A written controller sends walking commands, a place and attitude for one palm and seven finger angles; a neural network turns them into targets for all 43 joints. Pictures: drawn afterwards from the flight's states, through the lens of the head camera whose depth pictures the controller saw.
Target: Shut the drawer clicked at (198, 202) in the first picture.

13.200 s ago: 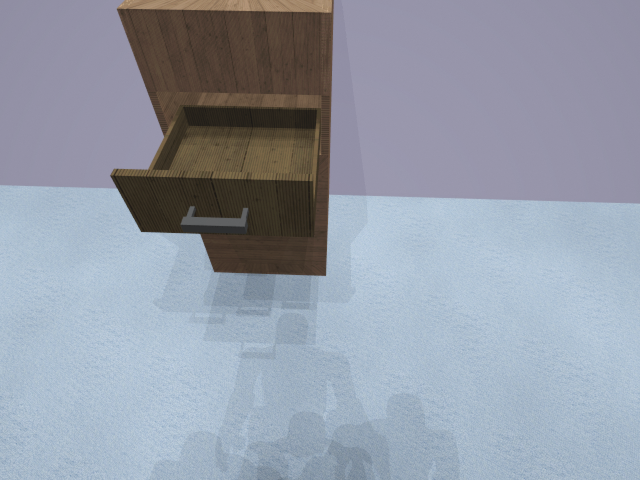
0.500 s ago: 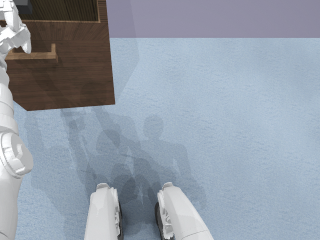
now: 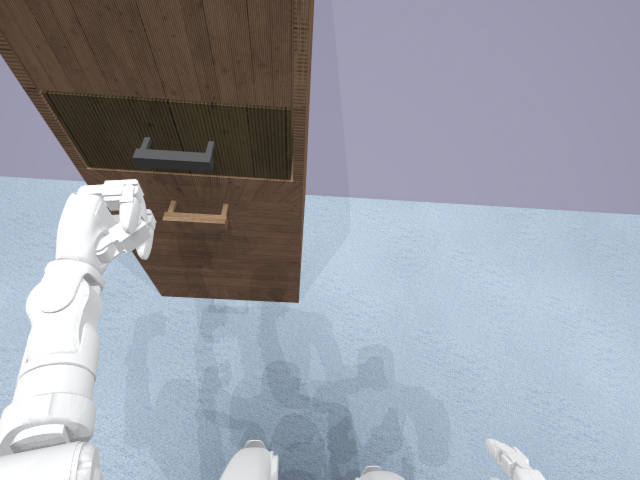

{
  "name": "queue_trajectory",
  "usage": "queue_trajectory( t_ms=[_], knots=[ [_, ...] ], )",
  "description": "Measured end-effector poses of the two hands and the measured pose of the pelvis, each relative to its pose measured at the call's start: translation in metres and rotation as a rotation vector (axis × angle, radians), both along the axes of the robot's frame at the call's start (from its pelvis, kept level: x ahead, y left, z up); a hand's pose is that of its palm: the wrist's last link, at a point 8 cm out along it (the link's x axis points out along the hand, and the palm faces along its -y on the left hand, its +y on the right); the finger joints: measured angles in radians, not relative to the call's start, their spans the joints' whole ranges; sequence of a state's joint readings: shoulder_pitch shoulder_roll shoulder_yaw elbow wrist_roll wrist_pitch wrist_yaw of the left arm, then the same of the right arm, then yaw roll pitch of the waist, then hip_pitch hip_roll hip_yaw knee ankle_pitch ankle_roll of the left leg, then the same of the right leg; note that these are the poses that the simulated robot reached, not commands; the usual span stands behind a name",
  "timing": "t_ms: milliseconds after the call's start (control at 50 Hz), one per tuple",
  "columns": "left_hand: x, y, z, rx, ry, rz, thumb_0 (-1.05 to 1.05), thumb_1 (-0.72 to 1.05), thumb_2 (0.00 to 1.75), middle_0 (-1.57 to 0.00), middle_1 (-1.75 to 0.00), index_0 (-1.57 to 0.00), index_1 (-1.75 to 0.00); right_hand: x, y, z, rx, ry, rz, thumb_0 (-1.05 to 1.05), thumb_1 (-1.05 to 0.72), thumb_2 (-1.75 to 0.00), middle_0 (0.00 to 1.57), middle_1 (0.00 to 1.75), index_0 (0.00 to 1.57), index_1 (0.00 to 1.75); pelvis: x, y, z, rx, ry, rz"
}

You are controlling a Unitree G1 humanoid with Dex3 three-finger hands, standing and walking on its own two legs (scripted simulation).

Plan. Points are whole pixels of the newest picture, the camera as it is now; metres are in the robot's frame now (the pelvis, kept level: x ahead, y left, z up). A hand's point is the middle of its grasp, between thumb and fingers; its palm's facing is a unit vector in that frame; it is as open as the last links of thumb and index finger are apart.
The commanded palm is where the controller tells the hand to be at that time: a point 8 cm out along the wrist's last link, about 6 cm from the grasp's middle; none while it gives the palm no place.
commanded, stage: draw the hand back to the body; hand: left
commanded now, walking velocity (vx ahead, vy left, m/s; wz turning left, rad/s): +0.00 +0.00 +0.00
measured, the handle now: (176, 152) +0.63 +0.25 -0.03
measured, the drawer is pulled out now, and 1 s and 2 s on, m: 0.00 0.00 0.00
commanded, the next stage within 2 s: step back with the hand held close in 0.92 s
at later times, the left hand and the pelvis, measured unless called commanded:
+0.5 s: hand (38, 294) +0.26 +0.24 +0.17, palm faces +0.32 -0.90 -0.31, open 3.2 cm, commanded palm +0.21 +0.28 +0.19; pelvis +0.01 +0.00 +0.06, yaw +0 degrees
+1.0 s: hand out of the picture +0.19 +0.23 +0.22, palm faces +0.41 -0.83 -0.39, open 3.2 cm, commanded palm +0.14 +0.27 +0.24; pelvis +0.01 -0.01 +0.07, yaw +1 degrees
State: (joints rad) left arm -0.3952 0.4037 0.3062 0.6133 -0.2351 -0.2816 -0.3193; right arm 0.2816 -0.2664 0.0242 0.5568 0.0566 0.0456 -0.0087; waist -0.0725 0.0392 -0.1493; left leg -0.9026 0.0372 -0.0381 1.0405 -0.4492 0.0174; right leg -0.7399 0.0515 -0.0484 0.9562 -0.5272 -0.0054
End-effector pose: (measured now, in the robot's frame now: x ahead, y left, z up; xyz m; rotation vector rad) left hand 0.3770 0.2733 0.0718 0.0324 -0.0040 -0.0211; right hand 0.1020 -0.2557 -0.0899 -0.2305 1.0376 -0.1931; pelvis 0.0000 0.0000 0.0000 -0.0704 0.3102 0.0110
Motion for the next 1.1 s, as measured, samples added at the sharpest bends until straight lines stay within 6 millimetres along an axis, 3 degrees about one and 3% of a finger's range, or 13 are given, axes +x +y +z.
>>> queue_trajectory(
  t_ms=[80,160,320,500,780,880,1000,1100],
  knots=[
    [-0.026,-0.003,0.015,0.024,0.003,-0.006,0.01,0.90,0.90,-1.40,-1.60,-1.40,-1.60,0.028,0.002,0.019,0.005,-0.110,0.023,0.01,-0.91,-0.90,0.20,0.30,0.20,0.30,0.001,0.001,0.010,0.013,-0.054,-0.003],
    [-0.057,0.000,0.028,0.147,0.069,0.126,0.01,0.90,0.90,-1.40,-1.60,-1.40,-1.60,0.049,0.010,0.037,0.016,-0.176,0.019,0.01,-0.91,-0.90,0.20,0.30,0.20,0.30,0.003,0.001,0.024,0.030,-0.111,-0.014],
    [-0.106,0.012,0.062,0.239,0.096,0.327,0.01,0.90,0.90,-1.40,-1.60,-1.40,-1.60,0.079,0.033,0.062,0.037,-0.256,0.071,0.01,-0.91,-0.90,0.20,0.30,0.20,0.30,0.006,0.003,0.047,0.047,-0.216,-0.004],
    [-0.151,0.006,0.114,0.290,-0.009,0.351,0.01,0.90,0.90,-1.40,-1.60,-1.40,-1.60,0.093,0.046,0.078,0.075,-0.317,0.118,0.01,-0.91,-0.90,0.20,0.30,0.20,0.30,0.013,0.002,0.063,0.061,-0.302,-0.008],
    [-0.224,0.000,0.178,0.438,-0.149,0.398,0.01,0.89,0.90,-1.40,-1.60,-1.40,-1.60,0.095,0.038,0.083,0.077,-0.366,0.155,0.02,-0.91,-0.90,0.20,0.30,0.20,0.30,0.015,-0.005,0.069,0.063,-0.357,-0.004],
    [-0.235,-0.001,0.178,0.440,-0.146,0.425,0.01,0.89,0.90,-1.41,-1.60,-1.40,-1.60,0.094,0.035,0.081,0.074,-0.368,0.158,0.02,-0.91,-0.90,0.20,0.30,0.20,0.30,0.012,-0.008,0.069,0.064,-0.369,0.003],
    [-0.231,-0.004,0.165,0.399,-0.114,0.429,0.01,0.89,0.90,-1.41,-1.60,-1.41,-1.60,0.090,0.031,0.082,0.060,-0.364,0.159,0.02,-0.91,-0.90,0.20,0.30,0.20,0.30,0.010,-0.012,0.070,0.066,-0.377,0.002],
    [-0.226,-0.008,0.171,0.420,-0.148,0.396,0.01,0.89,0.90,-1.41,-1.60,-1.40,-1.60,0.087,0.026,0.085,0.054,-0.366,0.149,0.02,-0.91,-0.90,0.20,0.30,0.20,0.30,0.010,-0.013,0.070,0.059,-0.370,-0.002]
  ],
)
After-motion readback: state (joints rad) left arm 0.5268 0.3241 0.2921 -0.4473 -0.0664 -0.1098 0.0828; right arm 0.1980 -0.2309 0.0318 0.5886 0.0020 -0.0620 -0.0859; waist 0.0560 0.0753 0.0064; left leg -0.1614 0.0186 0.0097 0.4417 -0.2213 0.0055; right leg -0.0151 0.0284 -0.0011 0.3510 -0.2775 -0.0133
